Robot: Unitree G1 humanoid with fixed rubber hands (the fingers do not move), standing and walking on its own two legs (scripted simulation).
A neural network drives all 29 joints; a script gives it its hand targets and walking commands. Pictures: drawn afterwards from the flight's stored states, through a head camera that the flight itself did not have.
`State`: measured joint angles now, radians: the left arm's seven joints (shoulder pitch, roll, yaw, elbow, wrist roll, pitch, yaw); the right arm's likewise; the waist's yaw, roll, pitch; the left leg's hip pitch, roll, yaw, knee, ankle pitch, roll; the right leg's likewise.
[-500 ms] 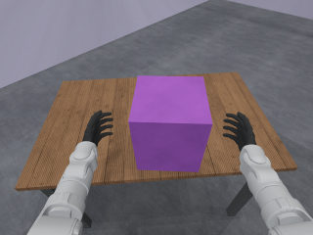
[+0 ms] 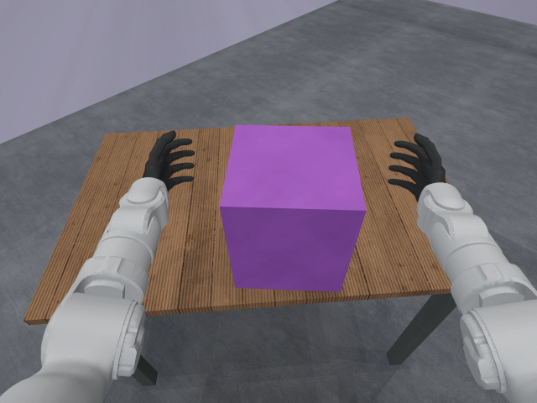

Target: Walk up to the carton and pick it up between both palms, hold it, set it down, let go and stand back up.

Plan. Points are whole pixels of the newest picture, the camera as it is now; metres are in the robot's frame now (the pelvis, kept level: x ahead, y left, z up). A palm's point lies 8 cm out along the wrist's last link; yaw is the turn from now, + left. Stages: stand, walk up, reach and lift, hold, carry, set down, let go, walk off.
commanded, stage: reach and lift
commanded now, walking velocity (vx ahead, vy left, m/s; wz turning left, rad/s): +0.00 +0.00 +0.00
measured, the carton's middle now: (289, 211) +0.48 +0.01 -0.01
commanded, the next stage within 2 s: none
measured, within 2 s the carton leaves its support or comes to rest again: neither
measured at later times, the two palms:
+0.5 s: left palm (159, 134) +0.47 +0.21 +0.17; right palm (435, 134) +0.47 -0.20 +0.18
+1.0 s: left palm (170, 191) +0.46 +0.22 +0.06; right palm (403, 186) +0.46 -0.18 +0.08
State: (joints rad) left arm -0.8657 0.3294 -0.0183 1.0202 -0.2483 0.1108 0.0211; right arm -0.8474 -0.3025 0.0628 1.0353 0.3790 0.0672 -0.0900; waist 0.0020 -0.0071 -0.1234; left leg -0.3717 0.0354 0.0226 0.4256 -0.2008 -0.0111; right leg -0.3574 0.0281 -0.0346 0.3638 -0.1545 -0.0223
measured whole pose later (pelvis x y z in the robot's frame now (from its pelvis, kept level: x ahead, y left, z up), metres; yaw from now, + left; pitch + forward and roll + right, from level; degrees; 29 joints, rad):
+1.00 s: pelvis +0.00 +0.00 -0.02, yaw +2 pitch +23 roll -1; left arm -1.11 0.33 -0.11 1.51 -0.31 -0.25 0.01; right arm -1.05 -0.25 0.02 1.34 0.33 -0.15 -0.06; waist -0.04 -0.02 -0.25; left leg -0.73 0.03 -0.02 0.54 -0.21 -0.02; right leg -0.70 0.02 -0.07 0.49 -0.18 -0.03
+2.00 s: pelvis +0.00 +0.01 +0.00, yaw +1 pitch +17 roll -1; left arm -1.03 0.09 0.55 1.33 0.34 -0.30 0.05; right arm -0.91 0.07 -0.74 1.03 -0.51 -0.27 -0.05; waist -0.03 -0.01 -0.08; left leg -0.53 0.01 0.01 0.39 -0.16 0.00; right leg -0.51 0.00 -0.05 0.34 -0.13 -0.01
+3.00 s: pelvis +0.02 +0.01 +0.00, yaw +1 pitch +12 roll +0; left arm -0.86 -0.04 0.62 1.05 0.46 -0.18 0.00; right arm -0.78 0.15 -0.79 0.89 -0.58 -0.24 0.00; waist -0.01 -0.02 -0.04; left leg -0.37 0.02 0.05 0.33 -0.17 0.00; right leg -0.36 0.00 -0.06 0.30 -0.15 -0.01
